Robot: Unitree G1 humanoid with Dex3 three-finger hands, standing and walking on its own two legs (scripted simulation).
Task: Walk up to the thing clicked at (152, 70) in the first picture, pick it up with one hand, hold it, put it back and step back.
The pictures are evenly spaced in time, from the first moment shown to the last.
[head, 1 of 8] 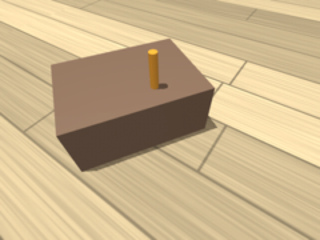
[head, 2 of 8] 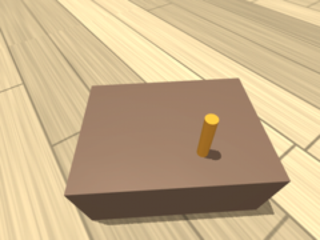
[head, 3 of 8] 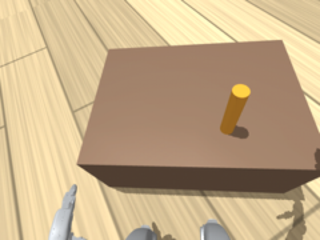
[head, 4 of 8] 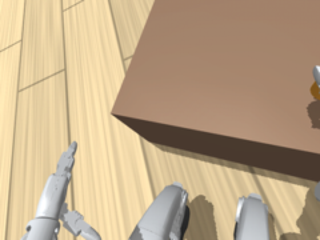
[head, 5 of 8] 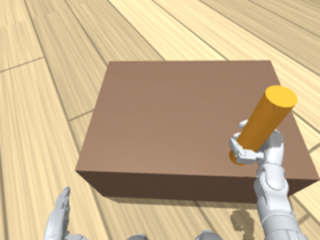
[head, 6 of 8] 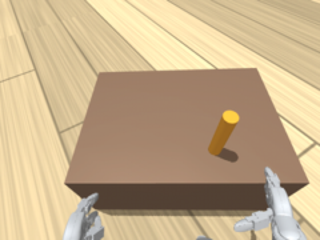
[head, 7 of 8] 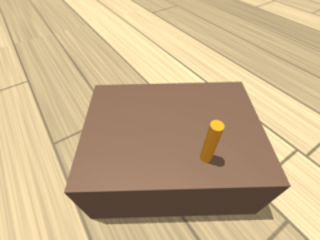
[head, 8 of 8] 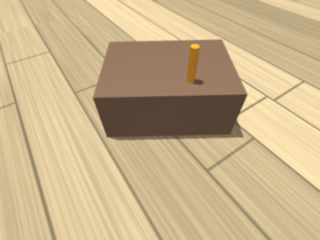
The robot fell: no
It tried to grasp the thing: yes
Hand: right
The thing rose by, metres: 0.29
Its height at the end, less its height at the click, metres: +0.00
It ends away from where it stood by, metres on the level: 0.02
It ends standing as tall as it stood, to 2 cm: yes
